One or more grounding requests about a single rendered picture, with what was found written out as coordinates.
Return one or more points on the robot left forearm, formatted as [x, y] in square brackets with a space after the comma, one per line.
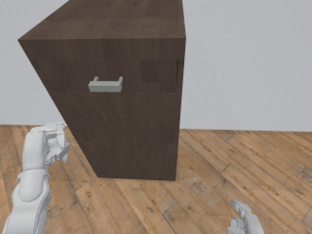
[30, 200]

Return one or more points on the handle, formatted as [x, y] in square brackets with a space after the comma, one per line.
[106, 86]

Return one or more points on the left robot hand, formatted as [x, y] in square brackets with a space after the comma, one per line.
[41, 140]

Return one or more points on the cabinet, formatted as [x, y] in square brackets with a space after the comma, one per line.
[122, 135]

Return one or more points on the right robot hand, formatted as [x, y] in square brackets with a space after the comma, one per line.
[250, 223]

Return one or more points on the drawer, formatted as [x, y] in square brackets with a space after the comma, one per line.
[139, 75]

